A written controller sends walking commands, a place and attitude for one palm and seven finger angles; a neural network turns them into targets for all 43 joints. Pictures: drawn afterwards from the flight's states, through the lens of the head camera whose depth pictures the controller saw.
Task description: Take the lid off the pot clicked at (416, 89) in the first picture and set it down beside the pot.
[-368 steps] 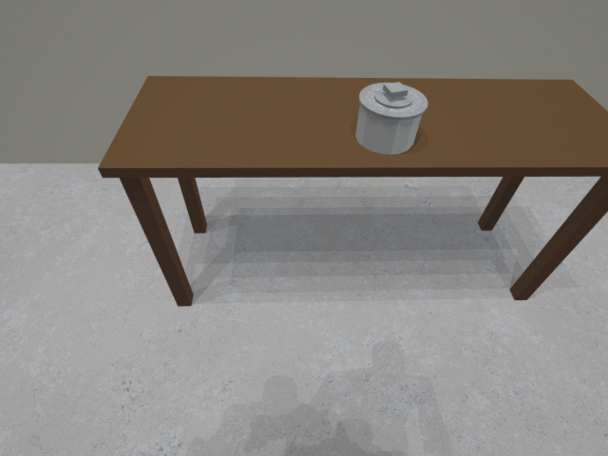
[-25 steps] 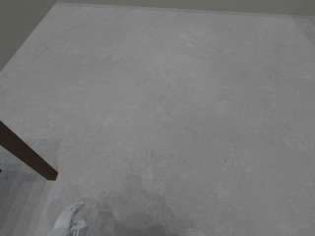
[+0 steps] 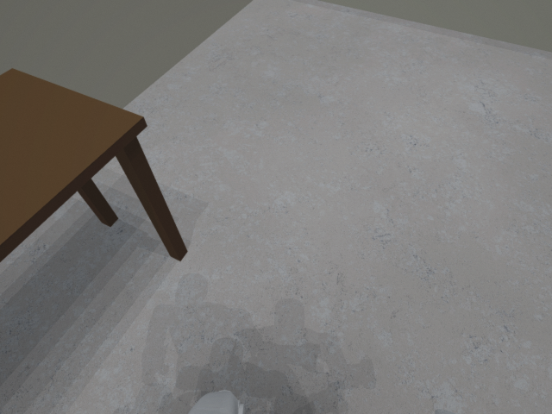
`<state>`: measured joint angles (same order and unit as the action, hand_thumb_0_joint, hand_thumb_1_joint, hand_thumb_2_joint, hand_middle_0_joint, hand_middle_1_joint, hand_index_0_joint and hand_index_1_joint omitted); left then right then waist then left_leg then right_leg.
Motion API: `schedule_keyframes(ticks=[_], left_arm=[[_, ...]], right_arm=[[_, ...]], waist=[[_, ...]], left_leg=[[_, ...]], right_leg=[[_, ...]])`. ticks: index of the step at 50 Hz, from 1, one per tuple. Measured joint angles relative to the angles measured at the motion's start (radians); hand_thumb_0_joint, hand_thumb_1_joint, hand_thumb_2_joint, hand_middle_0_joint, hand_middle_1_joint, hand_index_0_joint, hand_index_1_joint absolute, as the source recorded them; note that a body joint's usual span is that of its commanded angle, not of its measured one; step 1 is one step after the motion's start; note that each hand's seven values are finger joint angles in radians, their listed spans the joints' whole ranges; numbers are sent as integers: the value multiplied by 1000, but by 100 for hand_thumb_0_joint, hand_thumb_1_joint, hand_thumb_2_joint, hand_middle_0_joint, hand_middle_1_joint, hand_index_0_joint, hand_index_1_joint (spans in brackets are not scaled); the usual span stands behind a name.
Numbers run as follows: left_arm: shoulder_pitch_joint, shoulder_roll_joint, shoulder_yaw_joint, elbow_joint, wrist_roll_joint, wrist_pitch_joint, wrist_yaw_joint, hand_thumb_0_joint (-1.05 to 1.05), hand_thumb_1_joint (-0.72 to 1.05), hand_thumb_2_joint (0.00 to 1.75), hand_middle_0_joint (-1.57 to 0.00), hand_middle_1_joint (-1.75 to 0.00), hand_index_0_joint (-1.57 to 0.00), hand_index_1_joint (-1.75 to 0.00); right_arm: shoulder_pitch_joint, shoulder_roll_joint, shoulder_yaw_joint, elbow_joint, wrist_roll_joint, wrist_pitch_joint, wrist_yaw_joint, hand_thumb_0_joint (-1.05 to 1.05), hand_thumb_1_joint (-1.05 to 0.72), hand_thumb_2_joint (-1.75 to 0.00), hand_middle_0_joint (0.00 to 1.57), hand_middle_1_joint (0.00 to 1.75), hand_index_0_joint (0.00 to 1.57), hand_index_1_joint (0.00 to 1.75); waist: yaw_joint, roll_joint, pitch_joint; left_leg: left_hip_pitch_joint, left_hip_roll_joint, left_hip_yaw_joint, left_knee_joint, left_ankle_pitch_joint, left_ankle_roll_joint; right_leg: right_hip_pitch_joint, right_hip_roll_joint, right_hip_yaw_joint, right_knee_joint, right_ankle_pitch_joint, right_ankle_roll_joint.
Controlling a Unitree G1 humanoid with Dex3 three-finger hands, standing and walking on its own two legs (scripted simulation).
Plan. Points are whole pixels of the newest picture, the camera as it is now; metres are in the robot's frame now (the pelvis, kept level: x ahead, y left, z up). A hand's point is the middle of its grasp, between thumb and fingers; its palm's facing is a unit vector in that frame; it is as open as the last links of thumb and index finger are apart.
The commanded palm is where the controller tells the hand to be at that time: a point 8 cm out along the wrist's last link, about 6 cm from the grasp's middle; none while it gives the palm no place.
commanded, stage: turn to face it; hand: left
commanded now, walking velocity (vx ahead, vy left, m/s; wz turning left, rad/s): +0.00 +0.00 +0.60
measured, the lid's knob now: out of the picture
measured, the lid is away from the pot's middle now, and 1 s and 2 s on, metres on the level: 0.00 0.00 0.00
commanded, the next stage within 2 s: take the last steps up to it in 1.80 s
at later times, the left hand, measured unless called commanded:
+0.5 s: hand out of the picture +0.09 +0.28 -0.15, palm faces +0.29 -0.93 -0.24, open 7.4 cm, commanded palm none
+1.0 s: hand out of the picture -0.03 +0.21 -0.15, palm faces +0.57 -0.78 -0.27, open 7.4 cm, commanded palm none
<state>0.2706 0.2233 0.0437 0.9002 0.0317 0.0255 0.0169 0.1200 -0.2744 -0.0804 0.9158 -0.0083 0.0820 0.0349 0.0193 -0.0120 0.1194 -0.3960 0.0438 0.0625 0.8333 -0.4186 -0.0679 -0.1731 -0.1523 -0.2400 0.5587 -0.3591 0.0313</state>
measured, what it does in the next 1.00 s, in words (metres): steps on the spot, turning left: left foot, then right foot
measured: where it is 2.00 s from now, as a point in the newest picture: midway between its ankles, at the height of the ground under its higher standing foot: outside the picture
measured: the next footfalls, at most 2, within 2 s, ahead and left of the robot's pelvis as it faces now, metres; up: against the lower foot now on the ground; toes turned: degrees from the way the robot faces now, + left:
left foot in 0.06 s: +0.05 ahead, +0.12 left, +0.00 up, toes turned +8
right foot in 0.66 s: +0.10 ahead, -0.09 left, +0.00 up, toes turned +25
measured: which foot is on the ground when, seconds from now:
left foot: up 0.00-0.04, down 0.06-0.66, up 0.68-1.00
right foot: down 0.00-0.06, up 0.08-0.64, down 0.66-1.00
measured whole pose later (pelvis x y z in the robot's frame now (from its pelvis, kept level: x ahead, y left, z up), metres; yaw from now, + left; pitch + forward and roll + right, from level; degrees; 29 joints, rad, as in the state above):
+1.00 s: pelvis +0.03 +0.01 +0.00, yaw +37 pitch +0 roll +2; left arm 0.23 0.19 0.03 0.88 0.03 0.02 0.02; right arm 0.19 -0.28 -0.09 0.94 -0.01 0.10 0.03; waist -0.02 0.01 0.10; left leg -0.46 0.04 0.00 1.00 -0.42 -0.08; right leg -0.16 -0.13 -0.18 0.52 -0.35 0.02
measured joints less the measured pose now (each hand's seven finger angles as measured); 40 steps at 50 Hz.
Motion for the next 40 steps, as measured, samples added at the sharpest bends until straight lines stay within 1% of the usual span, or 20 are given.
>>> schedule_keyframes(ticks=[1,2,3,4,5,6,8,9,12,17,22,29,31,32,33,34,35,36,38,40], left_arm=[[8,11,5,5,0,3,0,1,91,89,-21,-30,-20,-30],[18,22,9,9,-3,6,-1,1,91,89,-21,-30,-20,-30],[28,33,15,13,-7,9,-3,1,91,89,-21,-30,-20,-30],[24,47,21,22,-11,18,-3,1,91,89,-21,-30,-20,-30],[17,58,25,30,-12,31,-1,1,91,89,-21,-30,-20,-30],[10,66,28,36,-11,43,2,1,91,89,-21,-30,-20,-30],[-6,74,34,43,-10,53,3,1,91,89,-20,-30,-20,-30],[-17,75,35,43,-9,53,0,1,91,89,-20,-30,-20,-30],[-49,74,33,26,-7,42,-6,1,91,89,-20,-30,-20,-30],[-99,59,25,-5,-7,32,-7,1,91,89,-20,-30,-20,-30],[-146,44,18,-23,-12,32,-2,1,91,89,-20,-30,-20,-30],[-203,20,6,-54,-22,25,4,1,91,89,-20,-30,-20,-30],[-207,12,2,-64,-26,18,5,1,91,89,-20,-30,-20,-30],[-205,9,0,-68,-28,13,6,1,91,89,-21,-30,-20,-30],[-198,10,-3,-75,-28,5,6,1,91,89,-21,-30,-20,-30],[-192,9,-4,-77,-26,-4,8,1,91,89,-21,-30,-20,-30],[-187,2,-6,-74,-22,-8,11,1,91,89,-21,-30,-20,-30],[-180,-4,-12,-71,-19,-7,11,1,91,89,-21,-30,-20,-30],[-159,-19,-17,-64,-18,-3,11,1,91,89,-21,-30,-20,-30],[-137,-29,-18,-56,-19,-2,11,1,91,89,-21,-30,-20,-30]], right_arm=[[-10,2,3,-9,0,-6,0,1,-91,-90,19,30,19,29],[-16,3,7,-19,0,-14,1,1,-91,-90,19,30,19,29],[-21,2,9,-31,-2,-26,2,1,-91,-90,19,30,19,29],[-29,8,10,-39,-2,-38,0,1,-91,-90,19,30,19,29],[-35,13,14,-45,1,-46,-1,1,-91,-90,19,30,19,29],[-36,19,19,-49,2,-52,-4,1,-91,-90,19,30,19,29],[-28,28,25,-56,0,-55,-13,1,-91,-90,19,30,19,29],[-23,33,28,-57,-1,-55,-18,1,-91,-90,19,30,19,29],[-5,44,36,-51,0,-55,-25,1,-91,-90,20,30,20,29],[39,60,41,-35,1,-52,-25,1,-91,-90,20,30,20,29],[91,73,37,-18,-4,-47,-26,1,-90,-90,20,30,20,30],[150,65,20,9,-10,-32,-31,1,-90,-90,20,30,20,30],[160,57,14,17,-9,-26,-32,1,-90,-90,20,30,20,30],[165,53,10,20,-7,-23,-32,1,-90,-90,20,30,20,30],[173,50,7,22,-3,-21,-32,1,-90,-90,20,30,20,29],[175,46,3,25,3,-19,-31,1,-90,-90,20,30,20,29],[170,39,-3,30,3,-16,-32,1,-91,-90,20,30,20,29],[169,31,-9,30,1,-11,-33,1,-91,-90,20,30,20,29],[169,16,-18,31,-5,-4,-29,1,-91,-90,20,30,20,29],[166,5,-22,34,-9,-1,-20,1,-91,-90,20,30,19,29]], waist=[[6,-8,0],[10,-16,-2],[13,-23,-7],[16,-39,-2],[22,-48,2],[26,-52,1],[23,-48,-7],[20,-46,-11],[14,-39,-18],[-5,-25,-38],[-36,-9,-51],[-76,28,-51],[-82,42,-53],[-83,47,-56],[-80,46,-63],[-75,48,-65],[-76,61,-61],[-81,70,-59],[-88,79,-61],[-88,79,-60]], left_leg=[[26,-6,14,-60,17,7],[59,-15,26,-139,62,15],[83,-22,29,-201,125,40],[72,-37,26,-184,123,73],[64,-44,21,-164,101,99],[65,-48,15,-161,85,116],[79,-53,-8,-193,86,130],[89,-57,-21,-218,101,127],[122,-73,-56,-295,147,136],[149,-100,-115,-362,188,147],[148,-124,-174,-370,198,147],[117,-152,-257,-340,196,122],[104,-160,-279,-324,191,110],[95,-166,-289,-311,185,103],[83,-176,-295,-289,174,94],[60,-177,-286,-241,130,84],[28,-167,-268,-153,45,67],[-11,-163,-244,-43,-17,54],[-75,-142,-192,157,-45,35],[-112,-106,-149,291,-12,17]], right_leg=[[-6,-9,-11,21,-12,9],[-17,-21,-21,52,-30,20],[-43,-35,-24,111,-50,29],[-83,-41,11,207,-114,43],[-129,-28,62,312,-175,51],[-171,-10,102,405,-206,55],[-239,19,148,533,-185,63],[-267,27,165,571,-151,67],[-320,40,205,610,-58,80],[-336,54,244,549,3,95],[-306,81,261,444,-26,97],[-229,140,270,259,-68,75],[-184,157,270,167,-39,64],[-150,163,267,95,2,60],[-107,160,266,8,55,53],[-85,160,263,-34,59,18],[-85,164,250,-25,52,-12],[-80,158,233,-16,44,-32],[-56,138,202,-27,40,-45],[-28,118,176,-47,43,-43]])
